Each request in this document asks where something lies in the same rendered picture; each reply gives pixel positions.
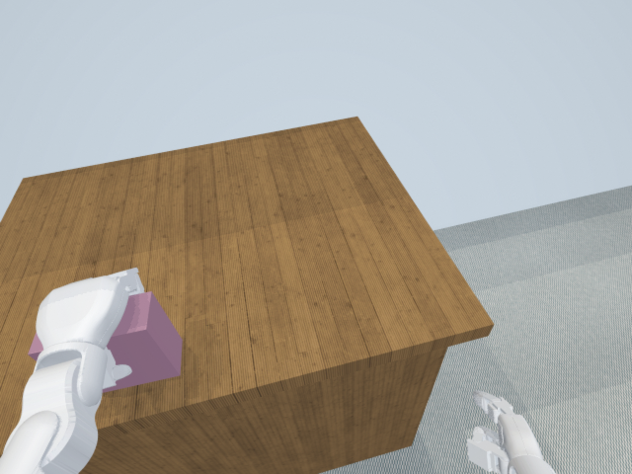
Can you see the left robot forearm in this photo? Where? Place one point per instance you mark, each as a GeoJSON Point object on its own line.
{"type": "Point", "coordinates": [57, 433]}

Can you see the table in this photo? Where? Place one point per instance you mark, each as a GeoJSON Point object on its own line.
{"type": "Point", "coordinates": [314, 301]}

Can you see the right robot hand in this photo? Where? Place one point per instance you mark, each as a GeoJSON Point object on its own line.
{"type": "Point", "coordinates": [493, 451]}

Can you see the left robot hand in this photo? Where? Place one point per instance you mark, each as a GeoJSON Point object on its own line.
{"type": "Point", "coordinates": [89, 311]}

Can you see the sponge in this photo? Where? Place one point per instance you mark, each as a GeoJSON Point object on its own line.
{"type": "Point", "coordinates": [145, 339]}

